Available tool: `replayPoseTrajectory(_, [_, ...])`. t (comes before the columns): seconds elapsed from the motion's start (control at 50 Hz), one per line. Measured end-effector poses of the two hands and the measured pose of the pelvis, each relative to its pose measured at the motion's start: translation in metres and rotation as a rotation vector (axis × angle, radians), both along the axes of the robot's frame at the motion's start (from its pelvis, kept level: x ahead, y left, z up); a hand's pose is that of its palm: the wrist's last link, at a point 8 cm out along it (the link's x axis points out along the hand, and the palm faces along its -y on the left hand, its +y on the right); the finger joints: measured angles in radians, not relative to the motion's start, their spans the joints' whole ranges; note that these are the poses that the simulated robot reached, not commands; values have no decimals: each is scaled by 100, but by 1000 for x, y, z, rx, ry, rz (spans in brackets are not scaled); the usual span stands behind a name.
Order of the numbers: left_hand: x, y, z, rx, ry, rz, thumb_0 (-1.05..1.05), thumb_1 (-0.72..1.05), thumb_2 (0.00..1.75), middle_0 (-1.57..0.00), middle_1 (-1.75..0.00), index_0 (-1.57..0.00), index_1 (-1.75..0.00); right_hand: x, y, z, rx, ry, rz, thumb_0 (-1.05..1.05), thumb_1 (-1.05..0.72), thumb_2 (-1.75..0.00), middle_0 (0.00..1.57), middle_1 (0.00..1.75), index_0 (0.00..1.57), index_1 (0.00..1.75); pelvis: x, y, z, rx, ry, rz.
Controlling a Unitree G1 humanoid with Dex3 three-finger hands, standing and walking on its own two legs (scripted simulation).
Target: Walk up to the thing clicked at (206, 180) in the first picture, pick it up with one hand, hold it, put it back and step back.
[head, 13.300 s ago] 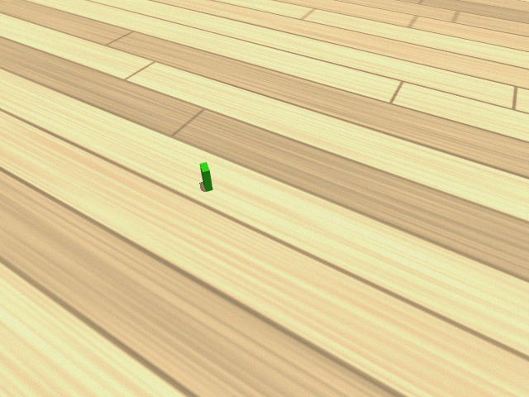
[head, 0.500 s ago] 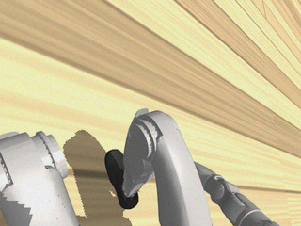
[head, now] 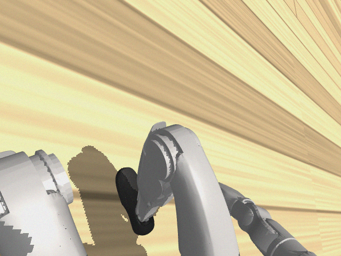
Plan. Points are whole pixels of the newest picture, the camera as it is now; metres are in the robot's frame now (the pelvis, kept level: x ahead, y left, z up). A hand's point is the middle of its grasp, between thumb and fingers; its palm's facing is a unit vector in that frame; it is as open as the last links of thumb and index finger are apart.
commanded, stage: close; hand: left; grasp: from the side
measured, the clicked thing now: out of the picture +0.43 +0.35 -0.21
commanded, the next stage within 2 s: settle in 0.20 s
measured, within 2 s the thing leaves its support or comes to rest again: leaves its support in 0.60 s
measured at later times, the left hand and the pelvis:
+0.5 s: hand out of the picture +0.41 +0.35 -0.19, palm faces +0.57 -0.82 -0.02, open 10.1 cm; pelvis +0.00 +0.00 +0.00, yaw +0 degrees
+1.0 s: hand out of the picture +0.38 +0.37 -0.10, palm faces +0.58 -0.81 +0.00, open 10.1 cm; pelvis +0.00 -0.01 +0.02, yaw +3 degrees
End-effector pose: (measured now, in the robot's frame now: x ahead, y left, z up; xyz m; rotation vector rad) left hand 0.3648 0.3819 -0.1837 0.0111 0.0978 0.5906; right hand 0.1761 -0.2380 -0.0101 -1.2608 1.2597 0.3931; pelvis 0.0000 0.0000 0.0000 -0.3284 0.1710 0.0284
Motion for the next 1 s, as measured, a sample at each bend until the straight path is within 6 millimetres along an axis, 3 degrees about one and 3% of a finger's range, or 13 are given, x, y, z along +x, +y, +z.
replayPoseTrajectory(0.6, [-9, 1, 3, -7, -28, 24, -8, -42, 94, -71, -109, -77, -112, 5, 6, 1, 14, 4, 20, 0, -87, -90, 21, 31, 21, 30, 0, 1, 2, -7, -3, 5])
replayPoseTrajectory(0.84, [-12, 15, 44, 35, -90, -5, -8, -43, 95, -71, -109, -77, -113, 10, 1, -3, 72, -41, -48, 0, -88, -90, 21, 31, 21, 30, 2, -4, 7, 17, 39, 22])
replayPoseTrajectory(1.0, [-31, 24, 82, 30, -111, 28, -7, -43, 96, -71, -109, -77, -113, 21, 4, -6, 165, -94, -108, 0, -87, -89, 21, 31, 21, 30, 4, -8, 15, 41, 98, 36])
